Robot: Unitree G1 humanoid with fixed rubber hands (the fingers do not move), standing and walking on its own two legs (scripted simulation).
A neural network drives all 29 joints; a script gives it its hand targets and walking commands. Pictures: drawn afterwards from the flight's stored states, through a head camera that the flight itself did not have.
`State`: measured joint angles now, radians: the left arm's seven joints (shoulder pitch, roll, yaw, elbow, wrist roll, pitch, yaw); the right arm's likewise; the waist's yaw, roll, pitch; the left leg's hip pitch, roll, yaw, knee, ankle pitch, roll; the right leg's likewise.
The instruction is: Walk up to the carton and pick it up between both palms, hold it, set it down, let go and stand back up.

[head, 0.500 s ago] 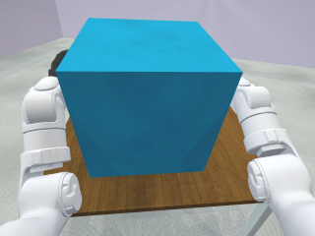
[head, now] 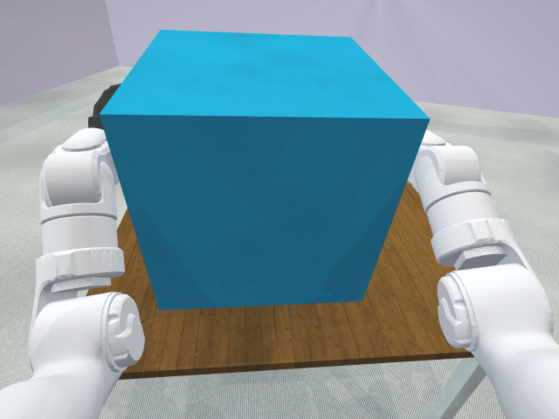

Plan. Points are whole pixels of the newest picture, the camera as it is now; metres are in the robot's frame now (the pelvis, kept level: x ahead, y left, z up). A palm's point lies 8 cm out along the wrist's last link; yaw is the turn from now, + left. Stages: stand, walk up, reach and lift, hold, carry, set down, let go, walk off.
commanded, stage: hold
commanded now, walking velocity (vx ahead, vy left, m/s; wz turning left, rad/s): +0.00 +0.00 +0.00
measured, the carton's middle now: (261, 165) +0.41 +0.01 +0.23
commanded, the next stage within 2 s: none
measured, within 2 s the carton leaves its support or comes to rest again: neither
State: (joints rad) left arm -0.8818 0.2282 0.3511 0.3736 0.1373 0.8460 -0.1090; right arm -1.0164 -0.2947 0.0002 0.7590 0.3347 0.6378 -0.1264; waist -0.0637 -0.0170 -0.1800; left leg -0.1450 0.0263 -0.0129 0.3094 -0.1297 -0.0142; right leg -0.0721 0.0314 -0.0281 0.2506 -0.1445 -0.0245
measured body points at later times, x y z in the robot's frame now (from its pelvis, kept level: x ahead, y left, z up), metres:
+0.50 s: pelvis +0.00 +0.00 +0.00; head -0.08 +0.02 +0.44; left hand +0.38 +0.20 +0.28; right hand +0.38 -0.19 +0.28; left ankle +0.03 +0.13 -0.75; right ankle +0.00 -0.10 -0.75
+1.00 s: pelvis +0.00 +0.00 +0.00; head -0.08 +0.02 +0.44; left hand +0.39 +0.21 +0.29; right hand +0.39 -0.19 +0.29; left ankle +0.03 +0.13 -0.75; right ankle +0.00 -0.10 -0.75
